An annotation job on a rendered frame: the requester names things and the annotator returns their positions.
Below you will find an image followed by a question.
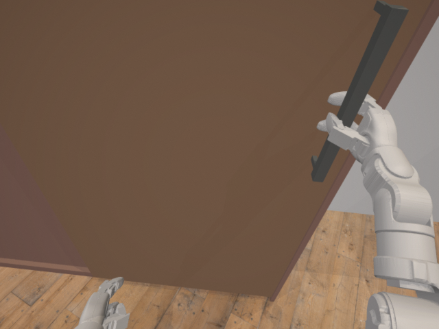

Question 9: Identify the handle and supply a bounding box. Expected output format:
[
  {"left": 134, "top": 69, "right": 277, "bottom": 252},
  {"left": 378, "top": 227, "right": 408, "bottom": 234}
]
[{"left": 311, "top": 0, "right": 409, "bottom": 182}]

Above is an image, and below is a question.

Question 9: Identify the wardrobe door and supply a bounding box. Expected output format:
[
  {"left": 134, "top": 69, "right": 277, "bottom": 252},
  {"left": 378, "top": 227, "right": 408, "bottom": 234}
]
[
  {"left": 0, "top": 0, "right": 431, "bottom": 297},
  {"left": 0, "top": 124, "right": 87, "bottom": 267}
]

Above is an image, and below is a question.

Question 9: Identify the left robot hand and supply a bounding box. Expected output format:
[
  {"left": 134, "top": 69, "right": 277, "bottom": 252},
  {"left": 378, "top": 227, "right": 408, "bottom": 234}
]
[{"left": 78, "top": 277, "right": 130, "bottom": 329}]

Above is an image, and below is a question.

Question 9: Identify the right robot forearm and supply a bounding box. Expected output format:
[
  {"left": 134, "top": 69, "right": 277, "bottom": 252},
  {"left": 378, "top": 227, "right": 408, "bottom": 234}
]
[{"left": 361, "top": 146, "right": 439, "bottom": 302}]

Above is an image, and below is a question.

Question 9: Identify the right robot upper arm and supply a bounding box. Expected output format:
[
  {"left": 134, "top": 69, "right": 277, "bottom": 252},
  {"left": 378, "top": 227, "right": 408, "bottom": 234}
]
[{"left": 365, "top": 291, "right": 439, "bottom": 329}]

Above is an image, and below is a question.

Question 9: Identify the right robot hand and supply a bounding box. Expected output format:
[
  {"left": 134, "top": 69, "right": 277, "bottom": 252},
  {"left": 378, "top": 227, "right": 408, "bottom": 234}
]
[{"left": 317, "top": 91, "right": 398, "bottom": 164}]

